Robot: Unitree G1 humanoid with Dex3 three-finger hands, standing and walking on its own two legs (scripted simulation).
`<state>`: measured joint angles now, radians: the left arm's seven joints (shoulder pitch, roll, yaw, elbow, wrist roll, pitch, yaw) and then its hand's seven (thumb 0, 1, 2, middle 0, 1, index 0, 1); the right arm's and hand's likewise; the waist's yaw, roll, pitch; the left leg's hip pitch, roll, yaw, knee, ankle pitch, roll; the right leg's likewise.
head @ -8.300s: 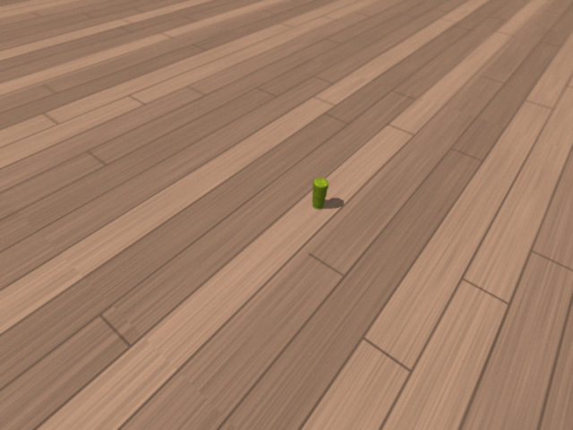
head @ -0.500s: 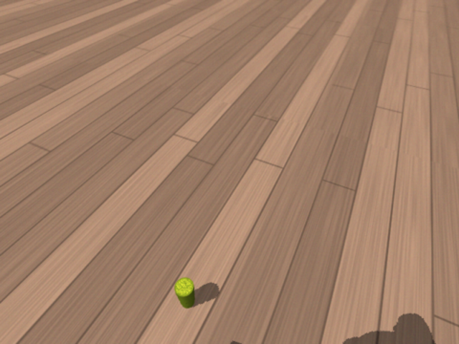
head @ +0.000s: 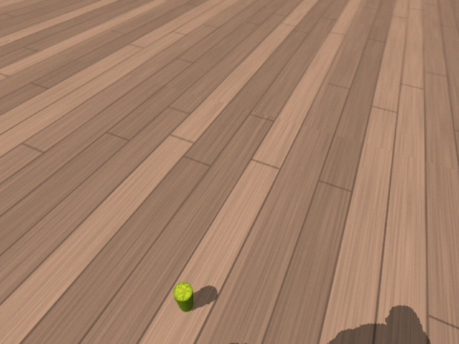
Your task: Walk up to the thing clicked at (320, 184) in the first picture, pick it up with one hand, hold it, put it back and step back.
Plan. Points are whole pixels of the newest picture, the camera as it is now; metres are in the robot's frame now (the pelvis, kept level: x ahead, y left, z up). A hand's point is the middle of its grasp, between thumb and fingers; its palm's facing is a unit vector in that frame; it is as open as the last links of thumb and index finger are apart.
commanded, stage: walk up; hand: left
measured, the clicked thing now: (184, 298) +0.46 +0.18 -0.70
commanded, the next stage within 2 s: stand in 0.42 s
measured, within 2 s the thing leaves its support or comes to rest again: neither
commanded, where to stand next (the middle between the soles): +0.11 -0.01 m, yaw -2 degrees
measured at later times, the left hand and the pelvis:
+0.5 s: hand out of the picture +0.11 +0.25 -0.15, palm faces -0.04 -0.94 -0.33, open 7.4 cm; pelvis +0.00 +0.00 +0.01, yaw -1 degrees
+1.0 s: hand out of the picture +0.06 +0.24 -0.15, palm faces -0.03 -0.94 -0.35, open 7.4 cm; pelvis -0.01 -0.01 +0.01, yaw -1 degrees
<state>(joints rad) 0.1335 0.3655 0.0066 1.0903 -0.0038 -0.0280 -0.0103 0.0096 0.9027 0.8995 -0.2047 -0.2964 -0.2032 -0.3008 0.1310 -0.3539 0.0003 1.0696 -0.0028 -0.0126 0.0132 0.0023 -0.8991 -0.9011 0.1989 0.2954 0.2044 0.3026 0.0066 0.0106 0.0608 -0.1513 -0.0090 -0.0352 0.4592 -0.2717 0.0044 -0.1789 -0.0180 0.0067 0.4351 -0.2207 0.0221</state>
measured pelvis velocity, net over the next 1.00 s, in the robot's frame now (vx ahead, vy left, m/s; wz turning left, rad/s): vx -0.01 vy -0.01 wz -0.01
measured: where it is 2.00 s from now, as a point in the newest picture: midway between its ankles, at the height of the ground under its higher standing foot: outside the picture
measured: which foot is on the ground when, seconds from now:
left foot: down 0.00-1.00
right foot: down 0.00-1.00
